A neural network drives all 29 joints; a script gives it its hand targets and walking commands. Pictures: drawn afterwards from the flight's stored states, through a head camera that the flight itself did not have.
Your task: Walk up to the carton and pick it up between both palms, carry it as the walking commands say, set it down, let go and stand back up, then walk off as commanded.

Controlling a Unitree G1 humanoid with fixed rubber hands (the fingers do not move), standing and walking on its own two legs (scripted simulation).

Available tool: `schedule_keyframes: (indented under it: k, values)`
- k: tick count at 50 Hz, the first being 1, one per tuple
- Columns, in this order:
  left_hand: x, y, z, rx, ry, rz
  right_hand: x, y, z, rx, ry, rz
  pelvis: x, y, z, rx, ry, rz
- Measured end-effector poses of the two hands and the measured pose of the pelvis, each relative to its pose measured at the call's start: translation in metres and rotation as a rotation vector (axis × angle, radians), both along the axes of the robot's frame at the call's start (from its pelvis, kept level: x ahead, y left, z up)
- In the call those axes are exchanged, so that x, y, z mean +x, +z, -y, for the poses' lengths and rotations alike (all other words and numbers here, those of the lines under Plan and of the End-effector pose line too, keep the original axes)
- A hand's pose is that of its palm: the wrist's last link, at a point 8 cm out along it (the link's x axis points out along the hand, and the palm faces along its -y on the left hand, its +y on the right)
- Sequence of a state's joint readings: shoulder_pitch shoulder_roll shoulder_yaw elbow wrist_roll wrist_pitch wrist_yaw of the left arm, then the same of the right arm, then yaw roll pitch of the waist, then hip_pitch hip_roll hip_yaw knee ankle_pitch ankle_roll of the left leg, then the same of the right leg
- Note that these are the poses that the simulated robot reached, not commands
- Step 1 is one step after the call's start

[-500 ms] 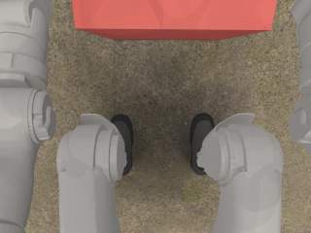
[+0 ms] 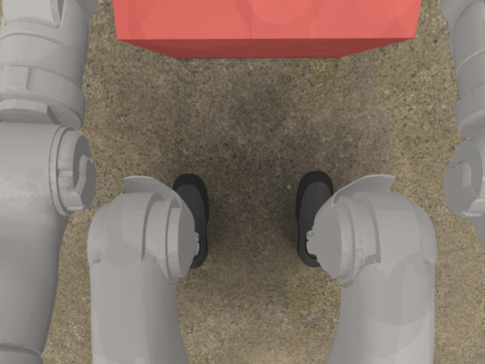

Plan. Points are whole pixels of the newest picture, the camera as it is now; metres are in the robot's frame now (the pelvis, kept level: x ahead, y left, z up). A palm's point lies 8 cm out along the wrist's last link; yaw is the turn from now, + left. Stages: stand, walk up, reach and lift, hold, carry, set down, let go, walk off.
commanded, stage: reach and lift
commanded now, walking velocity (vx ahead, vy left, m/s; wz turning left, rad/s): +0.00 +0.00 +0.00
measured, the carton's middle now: out of the picture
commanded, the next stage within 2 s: none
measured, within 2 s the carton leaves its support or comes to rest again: leaves its support in 1.16 s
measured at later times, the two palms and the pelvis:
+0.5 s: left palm out of the picture +0.58 +0.18 -0.17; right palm out of the picture +0.56 -0.20 -0.17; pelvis +0.00 +0.00 +0.01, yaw +0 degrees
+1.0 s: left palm out of the picture +0.58 +0.18 -0.17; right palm out of the picture +0.56 -0.20 -0.17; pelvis +0.00 +0.00 +0.00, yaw +0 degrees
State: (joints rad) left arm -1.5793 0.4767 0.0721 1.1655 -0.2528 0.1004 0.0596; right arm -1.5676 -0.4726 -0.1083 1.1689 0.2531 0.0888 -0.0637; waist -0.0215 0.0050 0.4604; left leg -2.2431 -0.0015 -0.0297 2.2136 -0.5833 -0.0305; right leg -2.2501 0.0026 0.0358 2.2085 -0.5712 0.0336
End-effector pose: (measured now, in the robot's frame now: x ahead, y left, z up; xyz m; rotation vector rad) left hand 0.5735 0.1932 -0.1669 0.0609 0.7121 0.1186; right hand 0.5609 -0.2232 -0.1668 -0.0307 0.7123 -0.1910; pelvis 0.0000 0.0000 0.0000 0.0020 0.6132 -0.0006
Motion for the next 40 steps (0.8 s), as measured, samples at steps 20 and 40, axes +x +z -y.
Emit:
schedule_keyframes:
  k: [20, 40]
  values:
    - [0.002, -0.001, 0.013, 0.007, -0.017, -0.002, 0.003, -0.003, -0.022, 0.007, 0.048, 0.001, -0.001, 0.007, 0.000, -0.001, 0.006, -0.002]
    - [0.002, -0.002, 0.015, -0.027, -0.021, -0.011, 0.002, -0.003, -0.024, 0.043, 0.046, -0.009, -0.001, -0.001, 0.000, -0.004, 0.010, 0.011]
